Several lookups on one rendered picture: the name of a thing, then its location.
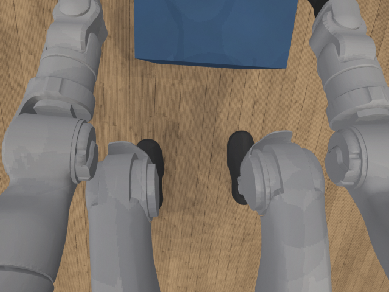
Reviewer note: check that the right robot thigh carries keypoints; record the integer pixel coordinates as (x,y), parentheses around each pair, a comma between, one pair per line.
(294,235)

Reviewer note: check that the right robot upper arm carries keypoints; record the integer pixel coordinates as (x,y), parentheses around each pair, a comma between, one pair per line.
(358,160)

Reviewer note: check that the left robot forearm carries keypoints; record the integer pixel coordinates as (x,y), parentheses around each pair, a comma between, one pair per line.
(64,83)

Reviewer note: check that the left robot upper arm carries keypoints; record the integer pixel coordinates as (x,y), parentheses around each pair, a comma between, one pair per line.
(45,157)

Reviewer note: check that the robot right hand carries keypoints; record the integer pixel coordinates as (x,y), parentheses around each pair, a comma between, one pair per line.
(317,5)

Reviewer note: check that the carton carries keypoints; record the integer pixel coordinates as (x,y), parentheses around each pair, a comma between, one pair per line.
(235,34)

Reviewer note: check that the left robot foot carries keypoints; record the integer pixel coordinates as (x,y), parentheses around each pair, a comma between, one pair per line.
(153,150)

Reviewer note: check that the right robot forearm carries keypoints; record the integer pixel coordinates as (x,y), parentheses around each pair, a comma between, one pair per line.
(351,75)

